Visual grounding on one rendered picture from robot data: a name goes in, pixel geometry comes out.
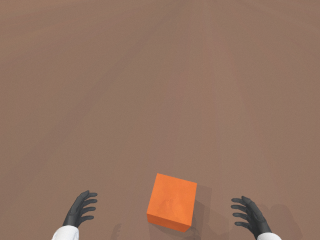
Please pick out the left robot hand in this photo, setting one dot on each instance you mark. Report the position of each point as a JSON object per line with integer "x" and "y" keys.
{"x": 73, "y": 217}

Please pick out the right robot hand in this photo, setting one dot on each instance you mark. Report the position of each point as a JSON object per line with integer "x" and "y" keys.
{"x": 257, "y": 223}

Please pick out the carton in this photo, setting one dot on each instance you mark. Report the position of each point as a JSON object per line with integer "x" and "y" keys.
{"x": 172, "y": 203}

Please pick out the left robot forearm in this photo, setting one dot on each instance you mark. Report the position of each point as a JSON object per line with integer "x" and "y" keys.
{"x": 67, "y": 232}

